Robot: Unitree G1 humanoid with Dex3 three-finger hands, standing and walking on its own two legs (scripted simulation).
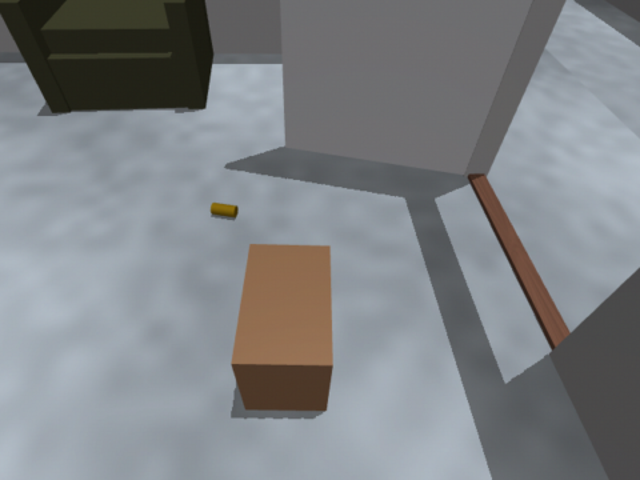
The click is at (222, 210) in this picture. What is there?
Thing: lying can
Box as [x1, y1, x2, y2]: [211, 203, 237, 217]
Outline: 212,203 211,213 235,217 237,213 236,206
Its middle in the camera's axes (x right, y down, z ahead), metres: -0.42 -0.14 +1.74
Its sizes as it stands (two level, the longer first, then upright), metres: 0.106 0.052 0.052
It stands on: the floor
